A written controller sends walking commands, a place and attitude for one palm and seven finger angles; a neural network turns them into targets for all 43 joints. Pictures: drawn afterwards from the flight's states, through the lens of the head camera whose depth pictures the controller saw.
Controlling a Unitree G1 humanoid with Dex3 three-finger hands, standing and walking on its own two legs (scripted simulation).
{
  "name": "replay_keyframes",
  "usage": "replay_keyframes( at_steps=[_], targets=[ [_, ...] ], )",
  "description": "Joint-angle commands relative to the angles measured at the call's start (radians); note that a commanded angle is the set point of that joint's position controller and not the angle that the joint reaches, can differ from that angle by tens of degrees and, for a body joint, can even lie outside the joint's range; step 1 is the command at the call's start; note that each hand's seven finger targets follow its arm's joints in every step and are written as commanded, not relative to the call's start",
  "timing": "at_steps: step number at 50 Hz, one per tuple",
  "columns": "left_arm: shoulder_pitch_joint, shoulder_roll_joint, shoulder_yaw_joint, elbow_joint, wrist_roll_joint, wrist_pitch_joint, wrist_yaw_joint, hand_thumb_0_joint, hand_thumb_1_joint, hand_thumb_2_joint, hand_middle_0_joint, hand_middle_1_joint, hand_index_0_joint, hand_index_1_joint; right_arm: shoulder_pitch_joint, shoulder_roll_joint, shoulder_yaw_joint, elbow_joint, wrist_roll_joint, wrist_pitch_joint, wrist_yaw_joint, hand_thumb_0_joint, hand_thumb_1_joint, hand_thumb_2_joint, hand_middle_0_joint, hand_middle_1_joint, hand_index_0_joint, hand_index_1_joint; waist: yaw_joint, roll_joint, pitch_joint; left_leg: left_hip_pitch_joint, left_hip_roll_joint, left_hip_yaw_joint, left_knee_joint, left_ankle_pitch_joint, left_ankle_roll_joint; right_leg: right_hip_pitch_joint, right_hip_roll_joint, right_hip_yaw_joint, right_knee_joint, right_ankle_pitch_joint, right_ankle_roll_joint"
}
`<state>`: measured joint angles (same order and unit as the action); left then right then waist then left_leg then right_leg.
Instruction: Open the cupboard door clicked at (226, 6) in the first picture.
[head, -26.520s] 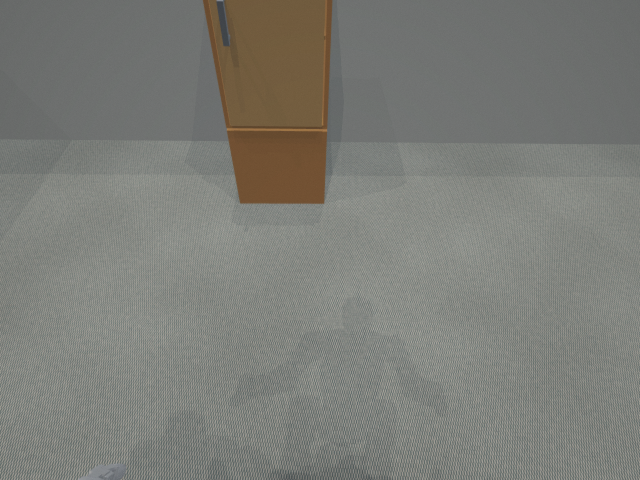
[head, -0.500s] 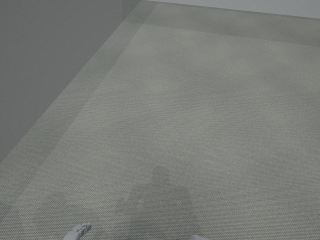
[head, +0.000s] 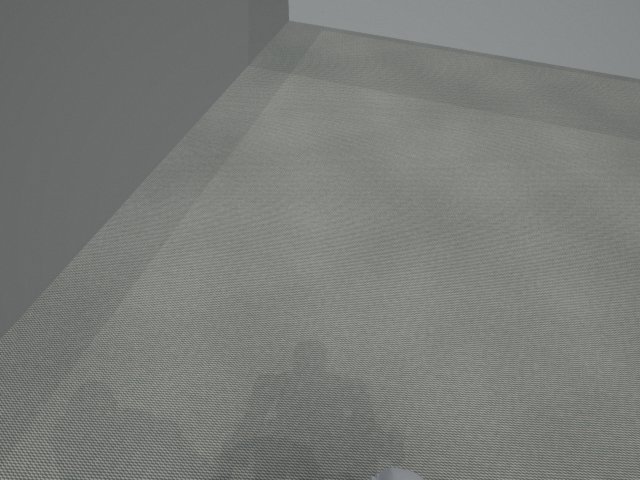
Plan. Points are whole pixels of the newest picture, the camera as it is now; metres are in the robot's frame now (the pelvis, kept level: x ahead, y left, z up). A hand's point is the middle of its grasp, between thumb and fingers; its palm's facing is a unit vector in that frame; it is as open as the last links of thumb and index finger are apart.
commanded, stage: walk to a spot facing it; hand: left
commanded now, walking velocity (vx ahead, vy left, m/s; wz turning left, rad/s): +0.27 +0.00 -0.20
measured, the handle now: out of the picture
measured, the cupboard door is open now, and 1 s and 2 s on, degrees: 52 52 52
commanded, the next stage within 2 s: turn to face it in 0.02 s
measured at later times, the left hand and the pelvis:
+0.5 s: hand (233, 436) +0.20 +0.15 -0.17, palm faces +0.18 -0.96 -0.19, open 7.2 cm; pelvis +0.19 -0.04 +0.00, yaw +9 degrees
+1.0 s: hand (233, 385) +0.27 +0.16 -0.15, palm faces +0.41 -0.86 -0.31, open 7.3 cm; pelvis +0.25 -0.08 +0.00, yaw +26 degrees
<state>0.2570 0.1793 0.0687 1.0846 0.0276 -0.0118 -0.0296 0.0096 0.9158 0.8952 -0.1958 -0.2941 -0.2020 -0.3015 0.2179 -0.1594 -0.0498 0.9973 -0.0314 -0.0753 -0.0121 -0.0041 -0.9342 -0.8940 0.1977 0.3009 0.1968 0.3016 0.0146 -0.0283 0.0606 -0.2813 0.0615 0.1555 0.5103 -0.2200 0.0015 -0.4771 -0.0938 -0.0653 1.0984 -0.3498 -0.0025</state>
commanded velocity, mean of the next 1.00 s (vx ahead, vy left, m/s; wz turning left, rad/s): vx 0.02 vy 0.00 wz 0.52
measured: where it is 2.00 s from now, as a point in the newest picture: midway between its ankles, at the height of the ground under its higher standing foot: (362, 444)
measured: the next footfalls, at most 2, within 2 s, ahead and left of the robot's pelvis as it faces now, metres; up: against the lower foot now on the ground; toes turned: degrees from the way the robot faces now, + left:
right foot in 0.16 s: +0.19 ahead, -0.15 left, +0.00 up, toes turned -9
left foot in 0.54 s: +0.29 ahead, +0.09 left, +0.00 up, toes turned +18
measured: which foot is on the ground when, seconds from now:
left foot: down 0.00-0.16, up 0.18-0.52, down 0.54-0.92, up 0.94-1.00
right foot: up 0.00-0.14, down 0.16-0.54, up 0.56-0.90, down 0.92-1.00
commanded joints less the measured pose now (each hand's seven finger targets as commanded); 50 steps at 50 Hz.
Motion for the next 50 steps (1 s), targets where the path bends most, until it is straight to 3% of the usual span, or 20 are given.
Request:
replay_keyframes(
  at_steps=[1, 6, 7, 8, 9, 11, 15, 22, 25, 26, 27, 28, 31, 34, 40, 43, 44, 46, 48, 50],
  targets=[
    [-0.018, 0.012, -0.002, -0.089, -0.003, -0.018, -0.009, 0.000, 0.900, 0.900, -0.200, -0.300, -0.200, -0.300, 0.089, -0.168, -0.033, -0.001, -0.004, 0.008, 0.001, 0.000, -0.900, -0.900, 0.200, 0.300, 0.200, 0.300, -0.013, 0.163, -0.018, -0.029, 0.231, -0.129, -0.332, -0.124, 0.110, 0.086, -0.017, -0.031, -0.309, 0.077, 0.007],
    [0.055, 0.072, 0.014, -0.064, 0.002, -0.023, -0.003, 0.000, 0.900, 0.900, -0.200, -0.300, -0.200, -0.300, 0.072, -0.157, -0.028, 0.011, -0.001, 0.035, 0.008, 0.000, -0.900, -0.900, 0.200, 0.300, 0.200, 0.300, 0.039, 0.081, -0.012, -0.089, 0.163, -0.061, -0.148, -0.243, 0.051, 0.333, 0.044, -0.066, -0.529, 0.129, 0.006],
    [0.136, 0.131, 0.026, -0.041, 0.006, -0.036, 0.005, 0.000, 0.900, 0.900, -0.200, -0.300, -0.200, -0.300, 0.072, -0.122, -0.019, 0.009, 0.007, 0.036, 0.009, 0.000, -0.900, -0.900, 0.200, 0.300, 0.200, 0.300, 0.079, -0.061, -0.036, -0.175, 0.072, 0.008, 0.065, -0.237, 0.012, 0.455, -0.051, 0.066, -0.636, 0.093, -0.023],
    [0.222, 0.244, 0.047, -0.016, 0.006, -0.047, 0.016, 0.000, 0.900, 0.900, -0.200, -0.300, -0.200, -0.300, 0.093, -0.058, -0.005, -0.012, 0.016, 0.037, 0.016, 0.000, -0.900, -0.900, 0.200, 0.300, 0.200, 0.300, 0.105, -0.340, -0.077, -0.352, -0.042, 0.049, 0.353, -0.382, -0.024, 0.578, -0.299, 0.396, -0.811, 0.082, -0.113],
    [0.231, 0.247, 0.035, -0.026, -0.007, -0.042, 0.028, 0.000, 0.900, 0.900, -0.200, -0.300, -0.200, -0.300, 0.082, -0.095, -0.011, -0.029, 0.019, 0.049, 0.014, 0.000, -0.900, -0.900, 0.200, 0.300, 0.200, 0.300, 0.097, -0.274, -0.097, -0.321, -0.003, -0.069, 0.514, -0.445, -0.016, 0.512, -0.387, 0.487, -0.903, 0.031, -0.179],
    [0.109, 0.162, 0.014, -0.043, -0.007, -0.050, 0.043, 0.000, 0.900, 0.900, -0.200, -0.300, -0.200, -0.300, 0.046, -0.093, -0.015, -0.003, 0.019, 0.046, 0.003, 0.000, -0.900, -0.900, 0.200, 0.300, 0.200, 0.300, 0.043, -0.255, -0.047, -0.350, 0.049, -0.152, 0.632, -0.282, -0.023, 0.440, -0.339, 0.317, -0.851, 0.332, -0.163],
    [0.044, 0.119, 0.001, -0.063, -0.007, -0.057, 0.050, 0.000, 0.900, 0.900, -0.200, -0.300, -0.200, -0.300, 0.055, -0.037, 0.002, 0.021, 0.021, 0.068, 0.013, 0.000, -0.900, -0.900, 0.200, 0.300, 0.200, 0.300, -0.006, -0.107, -0.089, -0.245, 0.041, -0.091, 0.479, -0.194, -0.051, 0.418, -0.266, -0.006, -0.760, 0.813, -0.130],
    [0.008, 0.159, 0.021, -0.097, -0.006, -0.034, 0.058, 0.000, 0.900, 0.900, -0.200, -0.300, -0.200, -0.300, -0.028, -0.050, 0.005, -0.044, 0.019, 0.086, 0.031, 0.000, -0.900, -0.900, 0.200, 0.300, 0.200, 0.300, -0.006, -0.135, -0.083, -0.171, 0.007, -0.010, 0.195, -0.101, -0.039, 0.444, -0.258, -0.103, -0.671, 0.779, -0.093],
    [-0.028, 0.177, 0.030, -0.127, -0.013, -0.022, 0.056, 0.000, 0.900, 0.900, -0.200, -0.300, -0.200, -0.300, 0.083, -0.127, -0.016, -0.042, 0.006, 0.084, 0.031, 0.000, -0.900, -0.900, 0.200, 0.300, 0.200, 0.300, -0.084, -0.025, -0.129, 0.098, -0.010, -0.019, 0.003, 0.140, -0.006, 0.313, -0.228, -0.160, -0.425, 0.627, -0.022],
    [-0.016, 0.139, 0.027, -0.159, -0.024, -0.012, 0.051, 0.000, 0.900, 0.900, -0.200, -0.300, -0.200, -0.300, 0.152, -0.229, -0.041, -0.044, -0.005, 0.078, 0.024, 0.000, -0.900, -0.900, 0.200, 0.300, 0.200, 0.300, -0.110, 0.244, -0.182, 0.246, 0.196, -0.311, -0.061, 0.452, 0.101, 0.107, -0.107, -0.191, -0.196, 0.199, 0.051],
    [-0.055, 0.112, 0.012, -0.208, -0.026, -0.002, 0.053, 0.000, 0.900, 0.900, -0.200, -0.300, -0.200, -0.300, 0.196, -0.316, -0.058, -0.046, 0.000, 0.082, 0.011, 0.000, -0.900, -0.900, 0.200, 0.300, 0.200, 0.300, -0.134, 0.388, -0.205, 0.276, 0.408, -0.607, -0.130, 0.714, 0.255, -0.051, 0.006, -0.084, 0.047, -0.378, 0.083],
    [-0.087, 0.132, 0.017, -0.243, -0.013, 0.011, 0.057, 0.000, 0.900, 0.900, -0.200, -0.300, -0.200, -0.300, 0.185, -0.333, -0.059, -0.054, 0.005, 0.087, 0.006, 0.000, -0.900, -0.900, 0.200, 0.300, 0.200, 0.300, -0.119, 0.203, -0.188, 0.192, 0.417, -0.600, -0.139, 0.436, 0.272, -0.064, 0.007, 0.029, 0.134, -0.340, 0.070],
    [-0.108, 0.122, 0.027, -0.212, -0.006, 0.025, 0.046, 0.000, 0.900, 0.900, -0.200, -0.300, -0.200, -0.300, 0.011, -0.256, -0.046, -0.122, 0.003, 0.080, -0.007, 0.000, -0.900, -0.900, 0.200, 0.300, 0.200, 0.300, -0.049, 0.210, -0.118, 0.033, 0.267, -0.494, -0.207, 0.126, 0.174, -0.109, -0.016, 0.080, 0.149, -0.120, 0.077],
    [-0.064, 0.113, 0.030, -0.206, -0.007, 0.032, 0.036, 0.000, 0.900, 0.900, -0.200, -0.300, -0.200, -0.300, -0.029, -0.251, -0.044, -0.142, 0.005, 0.072, -0.007, 0.000, -0.900, -0.900, 0.200, 0.300, 0.200, 0.300, -0.020, 0.144, -0.140, 0.036, 0.197, -0.401, -0.201, 0.127, 0.142, -0.055, -0.002, 0.065, 0.032, -0.050, 0.081],
    [-0.111, 0.110, 0.019, -0.263, -0.010, 0.033, 0.037, 0.000, 0.900, 0.900, -0.200, -0.300, -0.200, -0.300, -0.030, -0.282, -0.073, -0.155, 0.000, 0.090, 0.006, 0.000, -0.900, -0.900, 0.200, 0.300, 0.200, 0.300, -0.040, 0.187, -0.155, 0.026, 0.161, -0.441, -0.166, 0.098, 0.147, 0.069, 0.060, 0.033, -0.286, -0.089, 0.074],
    [-0.038, 0.131, 0.026, -0.259, -0.013, 0.026, 0.040, 0.000, 0.900, 0.900, -0.200, -0.300, -0.200, -0.300, -0.081, -0.282, -0.080, -0.179, 0.006, 0.102, 0.008, 0.000, -0.900, -0.900, 0.200, 0.300, 0.200, 0.300, -0.003, 0.211, -0.147, -0.075, 0.109, -0.444, -0.108, 0.089, 0.109, 0.248, 0.095, 0.008, -0.508, 0.017, 0.063],
    [0.009, 0.166, 0.034, -0.255, -0.010, 0.019, 0.044, 0.000, 0.900, 0.900, -0.200, -0.300, -0.200, -0.300, -0.102, -0.259, -0.078, -0.192, 0.013, 0.105, 0.011, 0.000, -0.900, -0.900, 0.200, 0.300, 0.200, 0.300, 0.023, 0.151, -0.152, -0.160, 0.068, -0.418, -0.049, 0.027, 0.073, 0.362, 0.060, 0.041, -0.657, 0.073, 0.052],
    [0.019, 0.313, 0.055, -0.269, 0.010, 0.012, 0.056, 0.000, 0.900, 0.900, -0.200, -0.300, -0.200, -0.300, -0.135, -0.164, -0.061, -0.242, 0.019, 0.104, 0.024, 0.000, -0.900, -0.900, 0.200, 0.300, 0.200, 0.300, 0.054, -0.280, -0.103, -0.397, -0.130, -0.159, 0.420, -0.373, -0.050, 0.388, -0.397, 0.462, -0.890, 0.046, -0.140],
    [-0.062, 0.238, 0.032, -0.283, -0.002, 0.004, 0.065, 0.000, 0.900, 0.900, -0.200, -0.300, -0.200, -0.300, -0.129, -0.186, -0.067, -0.209, 0.010, 0.119, 0.027, 0.000, -0.900, -0.900, 0.200, 0.300, 0.200, 0.300, -0.002, -0.219, -0.061, -0.374, -0.050, -0.207, 0.707, -0.308, -0.047, 0.286, -0.321, 0.326, -0.806, 0.286, -0.154],
    [-0.110, 0.193, 0.018, -0.293, -0.004, 0.003, 0.064, 0.000, 0.900, 0.900, -0.200, -0.300, -0.200, -0.300, -0.101, -0.162, -0.052, -0.189, 0.015, 0.125, 0.036, 0.000, -0.900, -0.900, 0.200, 0.300, 0.200, 0.300, -0.034, -0.200, -0.060, -0.345, -0.023, -0.156, 0.672, -0.241, -0.068, 0.333, -0.234, 0.101, -0.722, 0.563, -0.119]
  ],
)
